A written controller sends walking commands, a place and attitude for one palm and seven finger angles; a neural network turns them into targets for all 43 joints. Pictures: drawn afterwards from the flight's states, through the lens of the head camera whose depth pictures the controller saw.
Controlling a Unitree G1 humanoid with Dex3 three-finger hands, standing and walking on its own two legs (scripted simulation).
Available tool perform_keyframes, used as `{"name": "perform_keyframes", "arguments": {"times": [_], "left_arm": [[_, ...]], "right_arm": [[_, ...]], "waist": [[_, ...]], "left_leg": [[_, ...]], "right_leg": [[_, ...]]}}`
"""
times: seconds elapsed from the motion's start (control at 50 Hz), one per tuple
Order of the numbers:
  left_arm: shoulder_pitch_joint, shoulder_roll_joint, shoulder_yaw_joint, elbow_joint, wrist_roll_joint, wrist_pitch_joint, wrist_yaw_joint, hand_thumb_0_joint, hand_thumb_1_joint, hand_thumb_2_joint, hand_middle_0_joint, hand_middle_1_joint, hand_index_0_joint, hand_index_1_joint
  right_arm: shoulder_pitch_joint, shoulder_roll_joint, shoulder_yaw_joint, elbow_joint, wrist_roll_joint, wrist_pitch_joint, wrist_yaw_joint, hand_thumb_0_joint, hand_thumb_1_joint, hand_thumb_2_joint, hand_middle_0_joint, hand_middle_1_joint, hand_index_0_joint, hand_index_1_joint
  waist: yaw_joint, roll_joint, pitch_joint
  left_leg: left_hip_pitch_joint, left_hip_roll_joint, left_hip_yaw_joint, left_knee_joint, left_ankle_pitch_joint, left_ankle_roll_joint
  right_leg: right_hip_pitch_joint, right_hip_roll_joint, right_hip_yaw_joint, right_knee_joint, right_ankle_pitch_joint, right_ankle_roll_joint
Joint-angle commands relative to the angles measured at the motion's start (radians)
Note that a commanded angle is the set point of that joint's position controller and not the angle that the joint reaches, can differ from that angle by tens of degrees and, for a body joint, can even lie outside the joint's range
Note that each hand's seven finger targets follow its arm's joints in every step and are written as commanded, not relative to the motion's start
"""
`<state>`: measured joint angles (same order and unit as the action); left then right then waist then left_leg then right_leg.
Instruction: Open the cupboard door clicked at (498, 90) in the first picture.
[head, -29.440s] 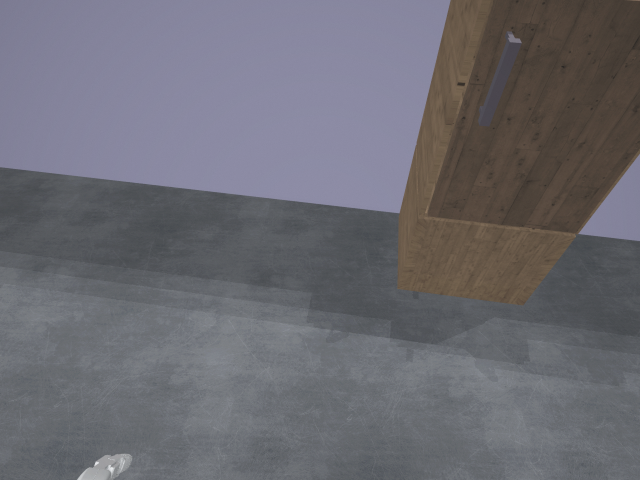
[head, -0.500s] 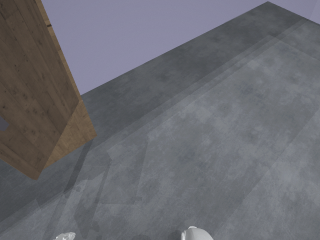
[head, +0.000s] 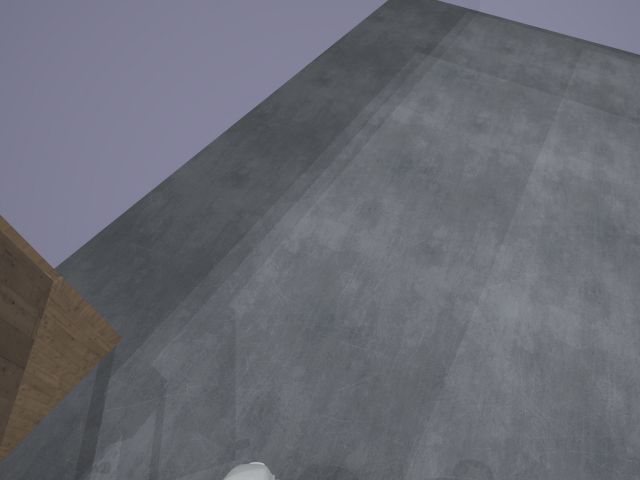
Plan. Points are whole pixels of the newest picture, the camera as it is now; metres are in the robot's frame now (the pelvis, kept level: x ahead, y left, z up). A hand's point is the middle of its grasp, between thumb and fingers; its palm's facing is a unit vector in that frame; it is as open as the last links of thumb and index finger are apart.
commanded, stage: walk to a spot facing it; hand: left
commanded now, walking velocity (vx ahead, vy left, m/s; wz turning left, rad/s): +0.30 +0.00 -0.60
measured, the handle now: out of the picture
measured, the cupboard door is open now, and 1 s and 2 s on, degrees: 39 39 39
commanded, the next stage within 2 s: turn to face it in 1.08 s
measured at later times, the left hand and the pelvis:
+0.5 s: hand (274, 323) +0.38 +0.11 -0.18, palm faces -0.38 -0.91 -0.17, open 7.4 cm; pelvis +0.18 -0.01 -0.02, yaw -19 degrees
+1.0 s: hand (315, 295) +0.44 +0.04 -0.17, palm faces -0.39 -0.89 -0.23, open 7.3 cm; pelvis +0.41 -0.14 -0.01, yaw -30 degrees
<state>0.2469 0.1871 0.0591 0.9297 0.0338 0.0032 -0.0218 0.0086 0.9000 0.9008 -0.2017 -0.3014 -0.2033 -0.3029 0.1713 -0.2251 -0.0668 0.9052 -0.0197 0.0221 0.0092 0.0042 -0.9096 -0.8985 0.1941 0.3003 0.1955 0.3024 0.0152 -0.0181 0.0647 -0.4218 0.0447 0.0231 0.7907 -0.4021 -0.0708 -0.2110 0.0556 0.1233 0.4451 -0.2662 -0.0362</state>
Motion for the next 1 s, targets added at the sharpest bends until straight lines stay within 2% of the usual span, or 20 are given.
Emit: {"name": "perform_keyframes", "arguments": {"times": [0.0, 0.02, 0.04, 0.06, 0.08, 0.14, 0.18, 0.34, 0.4, 0.46, 0.48, 0.5, 0.52, 0.54, 0.56, 0.6, 0.66, 0.78, 0.9, 0.98], "left_arm": [[-0.051, 0.199, 0.067, -0.078, -0.014, -0.022, 0.01, 0.0, 0.9, 0.9, -0.2, -0.3, -0.2, -0.3], [-0.055, 0.137, 0.053, -0.092, -0.018, -0.023, 0.004, 0.0, 0.9, 0.9, -0.2, -0.3, -0.2, -0.3], [-0.047, 0.072, 0.039, -0.108, -0.026, -0.024, -0.007, 0.0, 0.9, 0.9, -0.2, -0.3, -0.2, -0.3], [-0.126, 0.109, 0.043, -0.14, -0.015, -0.029, -0.009, 0.0, 0.9, 0.9, -0.2, -0.3, -0.2, -0.3], [-0.137, 0.117, 0.05, -0.144, -0.004, -0.033, -0.019, 0.0, 0.9, 0.9, -0.2, -0.3, -0.2, -0.3], [-0.082, 0.083, 0.047, -0.079, 0.007, -0.022, -0.04, 0.0, 0.9, 0.9, -0.2, -0.3, -0.2, -0.3], [-0.075, 0.051, 0.034, -0.07, 0.001, -0.012, -0.04, 0.0, 0.9, 0.9, -0.2, -0.3, -0.2, -0.3], [-0.255, 0.017, 0.009, -0.112, -0.005, -0.007, -0.046, 0.0, 0.9, 0.9, -0.2, -0.3, -0.2, -0.3], [-0.251, 0.032, 0.01, -0.107, -0.011, -0.01, -0.043, 0.0, 0.9, 0.9, -0.2, -0.3, -0.2, -0.3], [-0.066, 0.075, 0.031, -0.061, -0.01, -0.019, -0.028, 0.0, 0.9, 0.9, -0.2, -0.3, -0.2, -0.3], [0.073, 0.102, 0.042, -0.02, -0.006, -0.027, -0.023, 0.0, 0.9, 0.9, -0.2, -0.3, -0.2, -0.3], [0.217, 0.179, 0.062, 0.02, -0.002, -0.036, -0.014, 0.0, 0.9, 0.9, -0.2, -0.3, -0.2, -0.3], [0.291, 0.288, 0.087, 0.031, -0.01, -0.045, 0.003, 0.0, 0.9, 0.9, -0.2, -0.3, -0.2, -0.3], [0.238, 0.311, 0.09, 0.016, -0.031, -0.036, 0.021, 0.0, 0.9, 0.9, -0.2, -0.3, -0.2, -0.3], [0.123, 0.26, 0.077, -0.006, -0.035, -0.03, 0.029, 0.0, 0.9, 0.9, -0.2, -0.3, -0.2, -0.3], [-0.018, 0.163, 0.035, -0.035, -0.031, -0.046, 0.029, 0.0, 0.9, 0.9, -0.2, -0.3, -0.2, -0.3], [-0.014, 0.134, 0.026, -0.016, -0.019, -0.077, 0.025, 0.0, 0.9, 0.9, -0.2, -0.3, -0.2, -0.3], [0.139, 0.094, 0.024, 0.054, -0.029, -0.1, 0.026, 0.0, 0.9, 0.9, -0.2, -0.3, -0.2, -0.3], [0.264, 0.076, 0.008, 0.109, -0.022, -0.098, 0.048, 0.0, 0.9, 0.9, -0.2, -0.3, -0.2, -0.3], [0.279, 0.095, 0.005, 0.129, -0.019, -0.099, 0.061, 0.0, 0.9, 0.9, -0.2, -0.3, -0.2, -0.3]], "right_arm": [[0.115, -0.097, -0.015, -0.047, 0.006, -0.07, -0.023, 0.0, -0.9, -0.9, 0.2, 0.3, 0.2, 0.3], [0.21, -0.155, -0.027, -0.016, 0.0, -0.08, -0.037, 0.0, -0.9, -0.9, 0.2, 0.3, 0.2, 0.3], [0.316, -0.267, -0.054, -0.004, -0.019, -0.081, -0.042, 0.0, -0.9, -0.9, 0.2, 0.3, 0.2, 0.3], [0.347, -0.274, -0.048, -0.007, -0.021, -0.075, -0.047, 0.0, -0.9, -0.9, 0.2, 0.3, 0.2, 0.3], [0.292, -0.232, -0.034, -0.033, -0.022, -0.075, -0.042, 0.0, -0.9, -0.9, 0.2, 0.3, 0.2, 0.3], [0.192, -0.109, 0.007, -0.033, -0.012, -0.092, -0.044, 0.0, -0.9, -0.9, 0.2, 0.3, 0.2, 0.3], [0.267, -0.084, 0.017, 0.0, -0.007, -0.104, -0.051, 0.0, -0.9, -0.9, 0.2, 0.3, 0.2, 0.3], [0.391, -0.071, 0.023, 0.074, -0.015, -0.099, -0.052, 0.0, -0.9, -0.9, 0.2, 0.3, 0.2, 0.3], [0.384, -0.103, 0.017, 0.085, -0.014, -0.095, -0.053, 0.0, -0.9, -0.9, 0.2, 0.3, 0.2, 0.3], [0.323, -0.144, 0.007, 0.077, -0.008, -0.091, -0.052, 0.0, -0.9, -0.9, 0.2, 0.3, 0.2, 0.3], [0.271, -0.157, 0.008, 0.062, -0.002, -0.091, -0.048, 0.0, -0.9, -0.9, 0.2, 0.3, 0.2, 0.3], [0.247, -0.138, 0.009, 0.046, 0.016, -0.093, -0.034, 0.0, -0.9, -0.9, 0.2, 0.3, 0.2, 0.3], [0.279, -0.049, 0.022, 0.012, 0.034, -0.097, -0.031, 0.0, -0.9, -0.9, 0.2, 0.3, 0.2, 0.3], [0.193, -0.08, 0.013, -0.012, 0.027, -0.088, -0.031, 0.0, -0.9, -0.9, 0.2, 0.3, 0.2, 0.3], [0.171, -0.071, 0.002, -0.002, 0.021, -0.084, -0.028, 0.0, -0.9, -0.9, 0.2, 0.3, 0.2, 0.3], [0.151, -0.037, 0.008, 0.019, 0.005, -0.064, -0.022, 0.0, -0.9, -0.9, 0.2, 0.3, 0.2, 0.3], [0.246, -0.004, 0.009, 0.061, -0.005, -0.041, -0.018, 0.0, -0.9, -0.9, 0.2, 0.3, 0.2, 0.3], [0.075, -0.013, 0.008, 0.016, 0.005, -0.046, -0.016, 0.0, -0.9, -0.9, 0.2, 0.3, 0.2, 0.3], [-0.151, -0.012, 0.014, -0.034, 0.009, -0.057, -0.002, 0.0, -0.9, -0.9, 0.2, 0.3, 0.2, 0.3], [-0.185, -0.007, 0.02, -0.037, 0.008, -0.069, 0.0, 0.0, -0.9, -0.9, 0.2, 0.3, 0.2, 0.3]], "waist": [[-0.061, -0.084, -0.08], [-0.102, 0.073, -0.116], [-0.141, 0.398, -0.16], [-0.156, 0.285, -0.103], [-0.12, 0.151, -0.024], [-0.034, 0.172, 0.03], [-0.037, 0.175, -0.005], [-0.073, 0.161, 0.052], [-0.051, 0.156, 0.032], [0.048, 0.171, -0.06], [0.12, 0.163, -0.113], [0.19, 0.05, -0.209], [0.175, -0.234, -0.329], [0.149, -0.177, -0.254], [0.093, -0.073, -0.107], [-0.007, 0.034, 0.037], [-0.067, -0.03, -0.008], [-0.017, -0.089, -0.076], [0.037, -0.102, -0.011], [0.014, -0.105, -0.006]], "left_leg": [[0.312, -0.039, 0.032, -0.34, 0.117, 0.015], [0.509, 0.08, -0.093, -0.439, 0.014, 0.048], [0.628, 0.375, -0.473, -0.545, -0.163, 0.144], [0.535, 0.489, -0.582, -0.62, -0.218, 0.227], [0.454, 0.463, -0.528, -0.635, -0.157, 0.247], [0.364, 0.291, -0.153, -0.576, 0.24, 0.123], [0.432, 0.233, -0.008, -0.512, 0.643, 0.067], [0.489, 0.25, 0.154, -0.524, 0.763, 0.108], [0.496, 0.276, 0.201, -0.465, 1.0, 0.129], [0.47, 0.296, 0.222, -0.232, 1.265, 0.12], [0.387, 0.265, 0.247, -0.06, 1.228, 0.098], [0.177, 0.204, 0.263, 0.22, 0.929, 0.063], [-0.189, -0.014, 0.209, 0.619, -0.153, 0.004], [-0.292, 0.008, 0.014, 0.742, -0.173, 0.04], [-0.307, 0.082, -0.034, 0.714, -0.034, 0.053], [-0.178, 0.123, -0.043, 0.563, 0.096, 0.033], [-0.1, 0.105, -0.023, 0.406, 0.147, 0.023], [-0.267, 0.07, 0.003, 0.263, 0.237, 0.012], [-0.333, 0.021, 0.048, 0.113, 0.219, 0.032], [-0.185, -0.055, 0.125, -0.093, 0.159, 0.066]], "right_leg": [[-0.153, -0.161, 0.23, -0.048, -0.142, -0.107], [-0.315, -0.07, 0.147, 0.103, -0.186, -0.058], [-0.51, 0.06, -0.043, 0.45, -0.351, 0.008], [-0.565, -0.025, -0.051, 0.626, -0.331, 0.014], [-0.58, -0.084, -0.049, 0.702, -0.243, 0.019], [-0.54, -0.127, -0.102, 0.795, -0.024, 0.041], [-0.547, -0.103, -0.135, 0.809, 0.02, 0.045], [-0.535, -0.1, -0.237, 0.461, 0.11, 0.023], [-0.378, -0.05, -0.285, 0.299, 0.059, -0.021], [-0.123, 0.005, -0.3, 0.254, -0.01, -0.08], [0.075, 0.022, -0.309, 0.199, 0.011, -0.1], [0.368, -0.098, -0.163, 0.107, 0.068, -0.158], [0.604, -0.432, 0.465, -0.014, 0.17, -0.302], [0.495, -0.475, 0.57, -0.135, 0.108, -0.314], [0.326, -0.451, 0.418, -0.188, -0.081, -0.268], [-0.044, -0.342, 0.226, -0.251, -0.04, -0.119], [-0.088, -0.251, 0.057, -0.248, 0.195, -0.109], [0.199, -0.186, 0.007, -0.15, 0.736, 0.01], [0.348, -0.213, 0.071, -0.136, 0.896, -0.019], [0.371, -0.213, 0.056, -0.067, 1.137, -0.025]]}}
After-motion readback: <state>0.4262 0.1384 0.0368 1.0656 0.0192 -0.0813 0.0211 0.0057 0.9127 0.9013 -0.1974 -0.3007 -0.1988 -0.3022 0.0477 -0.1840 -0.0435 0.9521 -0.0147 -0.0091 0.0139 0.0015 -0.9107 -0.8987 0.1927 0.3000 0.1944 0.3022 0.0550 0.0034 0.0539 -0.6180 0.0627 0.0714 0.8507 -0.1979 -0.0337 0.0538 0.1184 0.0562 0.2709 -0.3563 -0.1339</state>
